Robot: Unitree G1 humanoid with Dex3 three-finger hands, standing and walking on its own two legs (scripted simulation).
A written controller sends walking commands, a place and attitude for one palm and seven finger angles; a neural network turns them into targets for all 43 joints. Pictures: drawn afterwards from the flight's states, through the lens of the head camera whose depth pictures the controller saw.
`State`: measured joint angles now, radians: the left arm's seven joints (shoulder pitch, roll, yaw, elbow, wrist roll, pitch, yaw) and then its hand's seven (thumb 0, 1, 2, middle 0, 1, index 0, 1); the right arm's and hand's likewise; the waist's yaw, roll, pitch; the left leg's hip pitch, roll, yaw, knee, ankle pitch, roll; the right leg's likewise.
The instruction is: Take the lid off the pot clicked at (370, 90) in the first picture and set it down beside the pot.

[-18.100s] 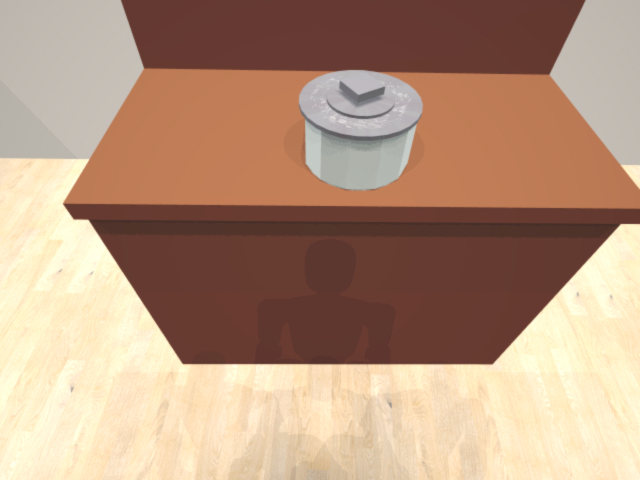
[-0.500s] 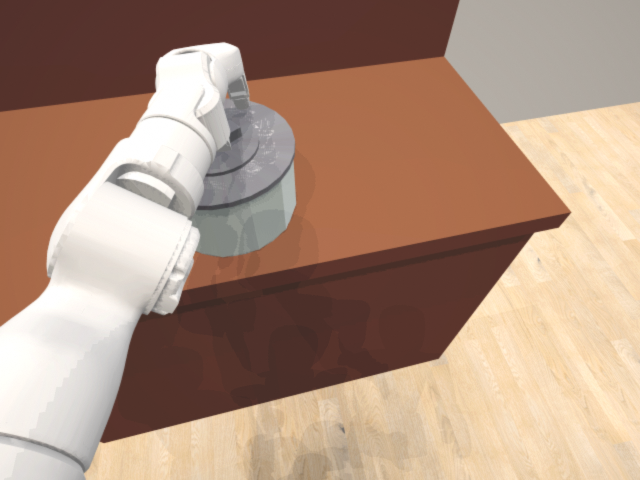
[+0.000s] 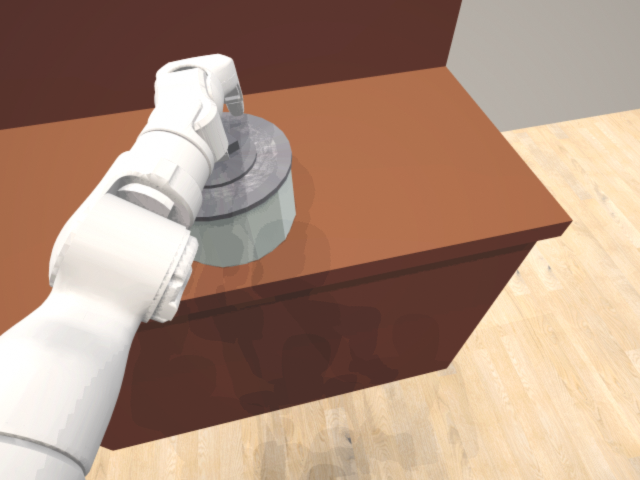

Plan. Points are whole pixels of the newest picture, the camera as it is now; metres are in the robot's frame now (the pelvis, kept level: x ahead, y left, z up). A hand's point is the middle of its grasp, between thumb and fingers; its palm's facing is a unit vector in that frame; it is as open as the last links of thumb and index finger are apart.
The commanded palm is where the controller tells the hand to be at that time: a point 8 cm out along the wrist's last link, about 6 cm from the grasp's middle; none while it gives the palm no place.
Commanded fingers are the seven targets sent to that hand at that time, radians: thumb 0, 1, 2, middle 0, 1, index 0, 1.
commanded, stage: raise the hand to come down again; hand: left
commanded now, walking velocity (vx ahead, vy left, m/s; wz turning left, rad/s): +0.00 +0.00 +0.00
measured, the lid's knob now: (209, 144) +0.52 +0.09 +0.14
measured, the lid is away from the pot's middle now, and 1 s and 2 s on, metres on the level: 0.00 0.00 0.00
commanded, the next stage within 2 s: move the open hand above the knob in 0.78 s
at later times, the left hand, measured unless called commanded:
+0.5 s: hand (202, 110) +0.50 +0.08 +0.21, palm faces -0.28 -0.09 -0.96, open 10.4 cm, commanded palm +0.51 +0.07 +0.26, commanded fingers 0.00 -0.21 1.17 -0.73 -0.21 -0.73 -0.21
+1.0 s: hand (206, 106) +0.50 +0.07 +0.21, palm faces -0.28 -0.09 -0.96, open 10.3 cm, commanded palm +0.50 +0.07 +0.26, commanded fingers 0.00 -0.22 1.19 -0.79 -0.08 -0.79 -0.08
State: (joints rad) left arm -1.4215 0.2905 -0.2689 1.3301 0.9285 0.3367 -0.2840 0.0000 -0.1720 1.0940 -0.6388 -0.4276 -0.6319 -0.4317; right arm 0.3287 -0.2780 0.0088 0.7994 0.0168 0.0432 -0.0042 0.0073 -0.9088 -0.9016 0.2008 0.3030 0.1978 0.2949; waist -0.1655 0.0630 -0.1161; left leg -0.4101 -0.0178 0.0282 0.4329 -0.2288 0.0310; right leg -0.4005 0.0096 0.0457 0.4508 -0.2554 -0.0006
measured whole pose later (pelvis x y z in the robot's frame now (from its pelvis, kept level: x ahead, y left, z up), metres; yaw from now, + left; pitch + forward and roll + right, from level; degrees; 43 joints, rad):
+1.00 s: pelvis +0.00 +0.01 +0.00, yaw +0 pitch +11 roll +0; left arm -1.48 0.28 -0.27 1.33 0.94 0.38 -0.31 0.00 -0.21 1.18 -0.80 -0.09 -0.79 -0.09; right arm 0.35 -0.28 0.00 0.82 0.01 0.03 0.00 0.01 -0.91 -0.90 0.20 0.30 0.20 0.29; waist -0.16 0.06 -0.12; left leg -0.38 -0.03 0.04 0.39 -0.20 0.04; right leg -0.37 0.00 0.06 0.42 -0.24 0.01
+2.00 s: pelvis +0.00 +0.00 +0.00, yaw +0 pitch +10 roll +1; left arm -1.44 0.28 -0.27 1.27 0.93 0.36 -0.33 0.00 -0.21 1.19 -0.81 -0.08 -0.80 -0.08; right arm 0.33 -0.28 0.01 0.80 0.01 0.03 -0.01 0.01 -0.91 -0.90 0.20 0.30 0.20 0.29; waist -0.14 0.06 -0.12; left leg -0.35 -0.03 0.03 0.38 -0.20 0.04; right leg -0.35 0.00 0.05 0.41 -0.24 0.01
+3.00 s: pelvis +0.00 +0.00 +0.00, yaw +0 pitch +9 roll +1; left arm -1.42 0.25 -0.30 1.26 0.92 0.38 -0.33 0.00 -0.21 1.19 -0.80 -0.08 -0.80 -0.08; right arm 0.29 -0.27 0.02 0.80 0.01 0.05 -0.01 0.01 -0.91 -0.90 0.20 0.30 0.20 0.29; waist -0.12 0.05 -0.11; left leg -0.33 -0.03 0.03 0.38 -0.20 0.04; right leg -0.33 0.00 0.04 0.42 -0.24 0.00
